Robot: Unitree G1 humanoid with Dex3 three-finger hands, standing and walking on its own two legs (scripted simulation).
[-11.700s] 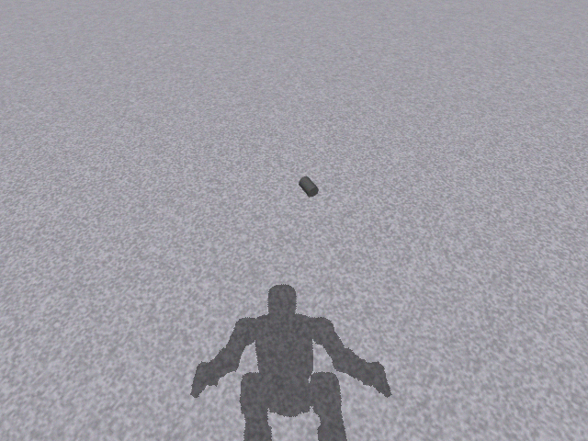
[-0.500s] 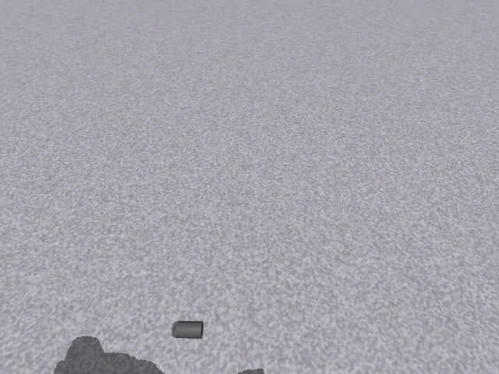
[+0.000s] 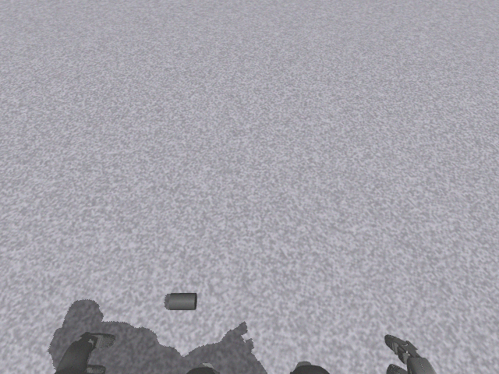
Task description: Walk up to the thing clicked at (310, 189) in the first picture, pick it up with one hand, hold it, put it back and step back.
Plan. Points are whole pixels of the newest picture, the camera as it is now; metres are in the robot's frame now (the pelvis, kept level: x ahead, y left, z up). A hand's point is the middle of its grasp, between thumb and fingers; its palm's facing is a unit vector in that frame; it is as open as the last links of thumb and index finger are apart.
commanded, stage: rise first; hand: left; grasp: from above
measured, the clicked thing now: (183, 301) +0.41 +0.25 -0.71
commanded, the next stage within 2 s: none
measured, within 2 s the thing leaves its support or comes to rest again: neither
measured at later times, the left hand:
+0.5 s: hand out of the picture +0.13 +0.27 -0.22, palm faces -0.21 -0.85 -0.49, open 14.1 cm
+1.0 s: hand (135, 341) +0.24 +0.30 -0.41, palm faces -0.46 -0.40 -0.79, open 13.6 cm
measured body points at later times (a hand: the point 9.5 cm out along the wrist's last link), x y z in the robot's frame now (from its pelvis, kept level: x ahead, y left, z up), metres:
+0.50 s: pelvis -0.01 +0.00 -0.08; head +0.11 +0.02 +0.35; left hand +0.14 +0.31 -0.18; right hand +0.19 -0.24 -0.17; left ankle +0.01 +0.13 -0.71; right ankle +0.01 -0.14 -0.71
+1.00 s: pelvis -0.07 -0.01 -0.28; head +0.14 +0.01 +0.12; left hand +0.26 +0.32 -0.36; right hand +0.11 -0.28 -0.41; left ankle +0.01 +0.12 -0.71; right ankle +0.00 -0.14 -0.71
